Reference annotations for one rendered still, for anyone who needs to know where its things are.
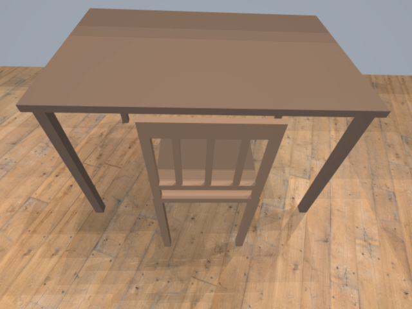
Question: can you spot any table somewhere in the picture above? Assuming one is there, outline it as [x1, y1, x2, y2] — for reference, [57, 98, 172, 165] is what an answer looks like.
[16, 8, 391, 212]

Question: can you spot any chair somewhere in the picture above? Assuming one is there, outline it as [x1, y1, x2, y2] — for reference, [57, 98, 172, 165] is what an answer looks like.
[135, 117, 288, 247]

